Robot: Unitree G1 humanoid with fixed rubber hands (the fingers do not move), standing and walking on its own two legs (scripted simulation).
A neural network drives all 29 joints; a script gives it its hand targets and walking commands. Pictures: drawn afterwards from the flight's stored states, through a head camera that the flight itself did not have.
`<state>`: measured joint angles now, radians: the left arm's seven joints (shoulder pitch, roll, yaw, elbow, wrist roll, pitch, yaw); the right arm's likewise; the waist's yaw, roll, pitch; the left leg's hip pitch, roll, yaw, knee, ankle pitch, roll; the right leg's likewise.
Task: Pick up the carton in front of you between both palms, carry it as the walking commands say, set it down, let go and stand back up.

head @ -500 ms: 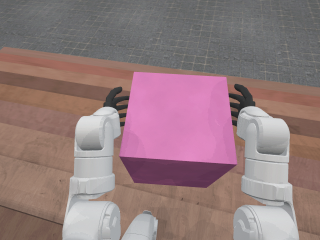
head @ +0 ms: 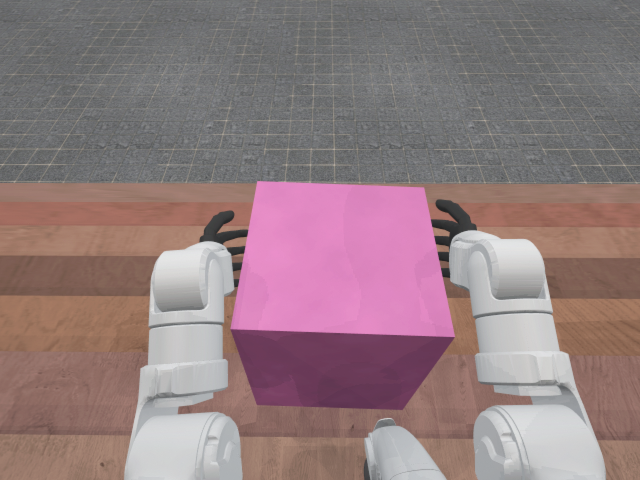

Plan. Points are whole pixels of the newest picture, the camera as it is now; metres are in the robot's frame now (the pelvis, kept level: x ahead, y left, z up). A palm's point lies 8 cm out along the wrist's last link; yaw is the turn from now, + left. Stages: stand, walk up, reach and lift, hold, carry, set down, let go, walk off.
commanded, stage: carry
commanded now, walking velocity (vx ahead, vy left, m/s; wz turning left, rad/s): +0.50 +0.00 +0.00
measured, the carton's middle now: (334, 303) +0.35 -0.03 +0.00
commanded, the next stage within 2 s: none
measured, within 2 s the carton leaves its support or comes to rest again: neither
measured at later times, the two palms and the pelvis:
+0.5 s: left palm (218, 150) +0.76 +0.16 -0.07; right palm (355, 143) +0.77 -0.13 -0.09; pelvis +0.41 +0.00 -0.19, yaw -1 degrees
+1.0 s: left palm (245, 110) +1.16 +0.14 -0.25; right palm (338, 96) +1.18 -0.15 -0.24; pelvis +0.81 -0.03 -0.36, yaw -1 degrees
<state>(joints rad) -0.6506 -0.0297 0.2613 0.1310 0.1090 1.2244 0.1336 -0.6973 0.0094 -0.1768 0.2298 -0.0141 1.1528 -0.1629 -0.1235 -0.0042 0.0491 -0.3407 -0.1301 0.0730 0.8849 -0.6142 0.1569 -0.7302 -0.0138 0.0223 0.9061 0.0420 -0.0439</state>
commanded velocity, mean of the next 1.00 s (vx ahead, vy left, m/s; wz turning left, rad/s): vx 0.50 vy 0.00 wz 0.00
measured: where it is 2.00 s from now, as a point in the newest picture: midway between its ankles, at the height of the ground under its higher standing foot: (296, 223)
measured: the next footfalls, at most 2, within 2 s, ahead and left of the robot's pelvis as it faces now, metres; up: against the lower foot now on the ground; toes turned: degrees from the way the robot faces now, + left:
right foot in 0.12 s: +0.25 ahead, -0.06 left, -0.13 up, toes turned -1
left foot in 0.50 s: +0.58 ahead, +0.06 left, -0.26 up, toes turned +0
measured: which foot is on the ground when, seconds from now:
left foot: down 0.00-0.12, up 0.14-0.48, down 0.50-0.90, up 0.92-1.00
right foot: up 0.00-0.10, down 0.12-0.52, up 0.54-0.88, down 0.90-1.00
